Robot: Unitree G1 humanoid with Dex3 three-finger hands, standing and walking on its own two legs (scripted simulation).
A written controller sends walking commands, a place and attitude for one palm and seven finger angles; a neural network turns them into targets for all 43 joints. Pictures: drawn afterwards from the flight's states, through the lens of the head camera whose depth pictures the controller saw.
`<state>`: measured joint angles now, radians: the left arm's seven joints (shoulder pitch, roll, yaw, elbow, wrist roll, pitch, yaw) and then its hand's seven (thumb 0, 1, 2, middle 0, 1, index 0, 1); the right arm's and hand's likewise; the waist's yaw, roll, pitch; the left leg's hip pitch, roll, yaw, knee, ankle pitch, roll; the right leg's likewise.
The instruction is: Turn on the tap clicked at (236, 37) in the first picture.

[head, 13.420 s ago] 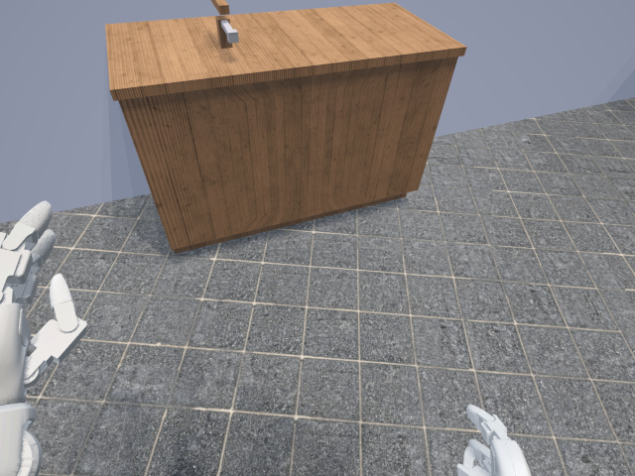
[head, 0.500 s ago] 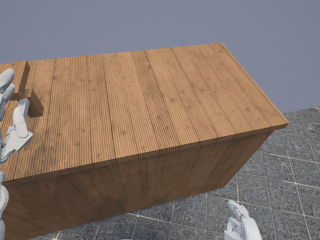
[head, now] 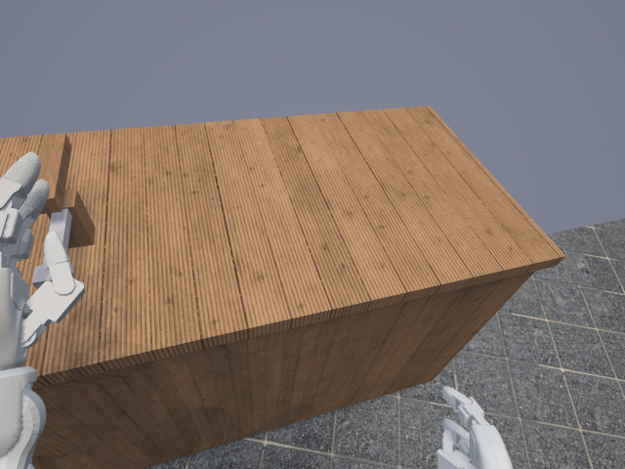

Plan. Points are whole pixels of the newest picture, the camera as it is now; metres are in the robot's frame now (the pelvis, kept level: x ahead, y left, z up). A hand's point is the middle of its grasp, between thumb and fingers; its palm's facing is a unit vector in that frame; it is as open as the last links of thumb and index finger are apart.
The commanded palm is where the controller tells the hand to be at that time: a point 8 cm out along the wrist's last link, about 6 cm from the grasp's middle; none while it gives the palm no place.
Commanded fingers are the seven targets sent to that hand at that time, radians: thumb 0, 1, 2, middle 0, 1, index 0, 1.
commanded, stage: come to a stop and stand still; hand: left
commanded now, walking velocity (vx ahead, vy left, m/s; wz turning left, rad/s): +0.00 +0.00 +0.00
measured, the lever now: (52, 279) +0.28 +0.36 +0.06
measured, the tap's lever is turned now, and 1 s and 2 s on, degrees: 0 0 0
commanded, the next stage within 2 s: look again from close up in 0.16 s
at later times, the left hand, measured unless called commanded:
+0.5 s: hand (112, 287) +0.23 +0.23 +0.16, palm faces +0.40 -0.85 -0.34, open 7.4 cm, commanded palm +0.17 +0.26 +0.18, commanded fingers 0.00 0.90 0.90 -0.20 -0.30 -0.20 -0.30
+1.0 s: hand (114, 310) +0.21 +0.22 +0.15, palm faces +0.35 -0.85 -0.40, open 7.4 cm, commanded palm +0.15 +0.26 +0.18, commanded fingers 0.00 0.90 0.90 -0.20 -0.30 -0.20 -0.30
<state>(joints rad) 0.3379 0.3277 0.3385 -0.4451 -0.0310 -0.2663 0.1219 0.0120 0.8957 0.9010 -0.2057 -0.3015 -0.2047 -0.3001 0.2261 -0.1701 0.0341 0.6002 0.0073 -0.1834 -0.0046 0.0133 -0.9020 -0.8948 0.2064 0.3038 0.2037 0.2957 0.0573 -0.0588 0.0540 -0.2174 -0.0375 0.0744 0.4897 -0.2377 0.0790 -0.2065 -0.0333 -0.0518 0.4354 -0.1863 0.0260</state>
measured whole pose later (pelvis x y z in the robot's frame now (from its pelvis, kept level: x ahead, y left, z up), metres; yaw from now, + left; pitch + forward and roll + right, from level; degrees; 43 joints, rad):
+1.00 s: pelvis -0.01 -0.02 +0.00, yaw +1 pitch +0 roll -2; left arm 0.46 0.37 0.34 -0.51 -0.06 -0.23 0.12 0.01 0.89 0.90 -0.21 -0.30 -0.21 -0.30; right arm 0.17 -0.22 0.01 0.54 0.01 -0.09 -0.03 0.01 -0.90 -0.89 0.21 0.30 0.20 0.30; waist 0.02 0.00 0.10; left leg -0.30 -0.01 0.05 0.53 -0.23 0.05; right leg -0.27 0.00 -0.08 0.43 -0.16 0.00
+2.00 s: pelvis -0.13 +0.01 +0.00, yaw +1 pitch -1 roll +0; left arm 0.52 0.40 0.41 -0.50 -0.06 -0.23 0.11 0.01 0.89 0.90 -0.21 -0.30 -0.21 -0.30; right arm 0.25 -0.17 0.00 0.62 0.03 -0.09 -0.01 0.01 -0.90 -0.89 0.21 0.30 0.20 0.30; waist 0.01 0.01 0.03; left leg -0.31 -0.02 -0.02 0.73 -0.38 0.02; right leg -0.26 0.03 -0.06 0.49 -0.21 -0.06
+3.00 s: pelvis -0.13 +0.05 +0.00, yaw -2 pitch +0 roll -1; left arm 0.46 0.36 0.34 -0.48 -0.05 -0.26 0.07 0.01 0.90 0.90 -0.20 -0.30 -0.20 -0.30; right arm 0.21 -0.21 0.00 0.55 0.01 -0.14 0.01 0.01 -0.90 -0.89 0.21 0.30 0.20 0.30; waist 0.01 0.03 0.05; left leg -0.22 -0.01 0.07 0.49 -0.27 0.04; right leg -0.26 0.00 -0.01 0.44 -0.17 0.01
